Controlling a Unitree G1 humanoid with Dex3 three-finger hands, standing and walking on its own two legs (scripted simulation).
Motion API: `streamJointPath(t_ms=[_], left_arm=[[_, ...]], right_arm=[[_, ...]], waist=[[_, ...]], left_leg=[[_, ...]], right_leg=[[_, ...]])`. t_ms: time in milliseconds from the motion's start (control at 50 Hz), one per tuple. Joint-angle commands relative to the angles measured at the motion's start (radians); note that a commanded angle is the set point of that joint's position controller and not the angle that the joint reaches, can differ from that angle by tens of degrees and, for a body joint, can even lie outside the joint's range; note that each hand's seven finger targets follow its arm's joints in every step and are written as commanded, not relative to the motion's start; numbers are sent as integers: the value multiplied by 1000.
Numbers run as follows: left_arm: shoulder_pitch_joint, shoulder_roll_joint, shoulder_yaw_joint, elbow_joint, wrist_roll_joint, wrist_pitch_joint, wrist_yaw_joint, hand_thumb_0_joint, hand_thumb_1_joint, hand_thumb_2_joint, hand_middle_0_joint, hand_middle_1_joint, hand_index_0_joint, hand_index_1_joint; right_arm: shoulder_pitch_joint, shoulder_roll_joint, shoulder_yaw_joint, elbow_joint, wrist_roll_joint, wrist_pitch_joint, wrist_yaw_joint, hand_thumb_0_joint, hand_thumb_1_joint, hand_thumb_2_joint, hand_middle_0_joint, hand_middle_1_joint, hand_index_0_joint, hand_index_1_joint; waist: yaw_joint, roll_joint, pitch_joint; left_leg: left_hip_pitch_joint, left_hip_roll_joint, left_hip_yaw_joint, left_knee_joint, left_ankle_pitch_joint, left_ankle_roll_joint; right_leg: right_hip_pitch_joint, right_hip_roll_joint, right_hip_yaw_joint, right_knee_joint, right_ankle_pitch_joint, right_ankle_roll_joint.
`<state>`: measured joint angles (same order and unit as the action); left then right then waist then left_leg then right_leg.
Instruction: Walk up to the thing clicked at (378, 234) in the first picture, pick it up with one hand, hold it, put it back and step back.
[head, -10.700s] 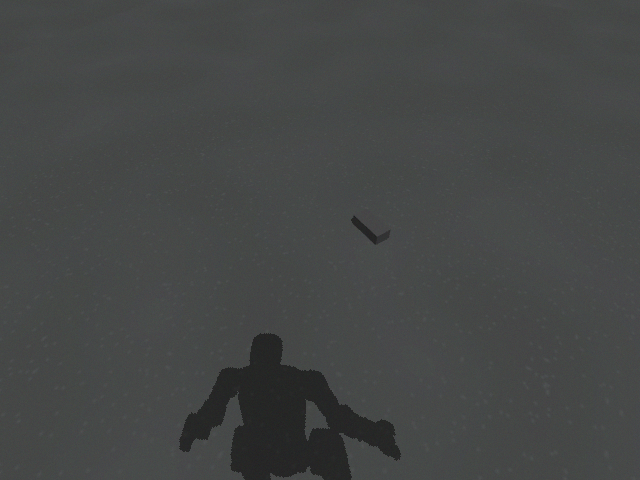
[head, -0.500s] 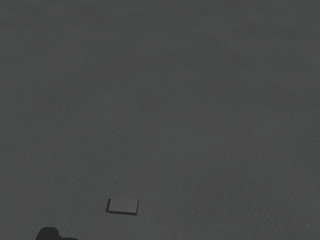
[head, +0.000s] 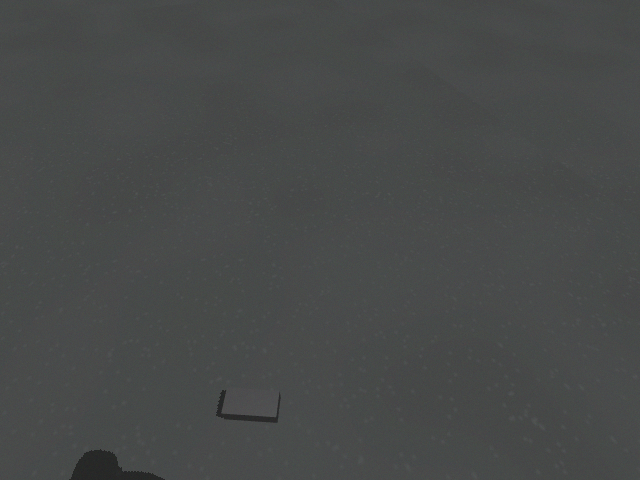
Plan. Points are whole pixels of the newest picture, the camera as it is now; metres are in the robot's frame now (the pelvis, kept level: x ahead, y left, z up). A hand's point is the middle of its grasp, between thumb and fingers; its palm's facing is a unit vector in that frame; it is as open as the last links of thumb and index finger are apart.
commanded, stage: stand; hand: left
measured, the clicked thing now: (252, 405) +0.46 +0.22 -0.75
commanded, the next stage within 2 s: rise first in 2.00 s
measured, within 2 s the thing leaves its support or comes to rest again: neither
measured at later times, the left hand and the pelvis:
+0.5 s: hand out of the picture +0.03 +0.26 -0.15, palm faces -0.03 -0.94 -0.35, open 7.4 cm; pelvis -0.03 +0.00 +0.00, yaw +0 degrees
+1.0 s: hand out of the picture +0.04 +0.25 -0.15, palm faces -0.03 -0.94 -0.34, open 7.4 cm; pelvis -0.03 -0.01 +0.00, yaw +0 degrees
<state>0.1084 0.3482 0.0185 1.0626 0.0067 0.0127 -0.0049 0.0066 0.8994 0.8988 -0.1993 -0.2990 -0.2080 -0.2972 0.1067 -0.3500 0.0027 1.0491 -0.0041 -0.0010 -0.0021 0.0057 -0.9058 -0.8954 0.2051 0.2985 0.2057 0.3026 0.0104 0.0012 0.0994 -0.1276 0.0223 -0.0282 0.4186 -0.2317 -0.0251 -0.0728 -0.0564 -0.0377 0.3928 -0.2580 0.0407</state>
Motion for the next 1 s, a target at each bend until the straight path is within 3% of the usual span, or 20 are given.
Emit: streamJointPath(t_ms=[0, 280, 340, 440, 520, 620, 740, 800, 860, 940, 980], left_arm=[[-25, 211, 35, -30, 1, -32, 10, 0, 900, 900, -200, -300, -200, -300], [-35, 218, 30, 1, 7, -42, 6, 0, 900, 900, -200, -300, -200, -300], [-17, 216, 29, 7, 9, -42, 5, 0, 900, 900, -200, -300, -200, -300], [-8, 222, 29, 9, 6, -46, 5, 0, 900, 900, -200, -300, -200, -300], [-4, 228, 27, 7, 4, -49, 7, 0, 900, 900, -200, -300, -200, -300], [1, 226, 24, 12, 1, -45, 8, 0, 900, 900, -200, -300, -200, -300], [4, 224, 21, 14, 3, -41, 7, 0, 900, 900, -200, -300, -200, -300], [3, 224, 22, 13, 1, -43, 7, 0, 900, 900, -200, -300, -200, -301], [0, 224, 24, 13, 0, -42, 7, 0, 900, 900, -200, -300, -200, -301], [-6, 227, 25, 8, 1, -45, 8, 0, 900, 900, -200, -300, -200, -301], [-11, 221, 24, 8, 2, -44, 7, 0, 900, 900, -200, -300, -200, -301]], right_arm=[[-33, -223, -44, -37, -1, -26, -13, 0, -900, -900, 200, 300, 200, 300], [-37, -217, -45, 10, -10, -29, 1, 0, -900, -900, 200, 300, 200, 300], [-42, -220, -48, 13, -10, -28, 3, 0, -900, -900, 200, 300, 200, 300], [-21, -220, -47, 23, -9, -28, 5, 0, -900, -900, 200, 300, 200, 300], [-19, -213, -44, 24, -8, -29, 4, 0, -900, -900, 200, 300, 200, 300], [-9, -217, -40, 30, -4, -28, 2, 0, -900, -900, 200, 300, 200, 300], [-7, -217, -39, 33, -6, -25, 2, 0, -900, -900, 200, 300, 200, 300], [-10, -215, -36, 31, -4, -27, 2, 0, -900, -900, 200, 300, 200, 300], [-3, -217, -35, 31, -5, -28, 2, 0, -900, -900, 200, 300, 200, 300], [-11, -212, -34, 26, -4, -28, 2, 0, -900, -900, 200, 300, 200, 300], [-5, -218, -34, 27, -5, -29, 1, 0, -900, -900, 200, 300, 200, 300]], waist=[[-4, 14, -142], [-11, 5, -83], [-6, 8, -72], [-12, 6, -86], [-11, -8, -116], [-12, -3, -114], [-10, -5, -93], [-10, 1, -97], [-11, -3, -94], [-9, -16, -104], [-12, -4, -105]], left_leg=[[38, 103, -65, -89, 336, 48], [-22, 94, -70, -162, 98, 40], [-42, 97, -85, -179, 1, 42], [-24, 93, -77, -159, 45, 41], [-7, 100, -74, -141, 143, 42], [-13, 99, -70, -134, 149, 43], [-25, 97, -74, -145, 99, 36], [-19, 98, -73, -135, 146, 37], [-29, 98, -71, -138, 119, 40], [-3, 103, -72, -130, 177, 37], [-16, 100, -66, -128, 159, 38]], right_leg=[[41, -76, 50, -79, 253, -54], [-27, -81, 66, -140, 67, -53], [-49, -75, 65, -141, 14, -52], [-55, -81, 79, -144, 36, -53], [-37, -89, 81, -130, 114, -53], [-25, -90, 83, -128, 128, -53], [-55, -82, 76, -136, 49, -57], [-45, -86, 81, -127, 112, -56], [-38, -87, 81, -130, 98, -55], [-44, -86, 78, -128, 120, -55], [-34, -88, 81, -131, 126, -55]])
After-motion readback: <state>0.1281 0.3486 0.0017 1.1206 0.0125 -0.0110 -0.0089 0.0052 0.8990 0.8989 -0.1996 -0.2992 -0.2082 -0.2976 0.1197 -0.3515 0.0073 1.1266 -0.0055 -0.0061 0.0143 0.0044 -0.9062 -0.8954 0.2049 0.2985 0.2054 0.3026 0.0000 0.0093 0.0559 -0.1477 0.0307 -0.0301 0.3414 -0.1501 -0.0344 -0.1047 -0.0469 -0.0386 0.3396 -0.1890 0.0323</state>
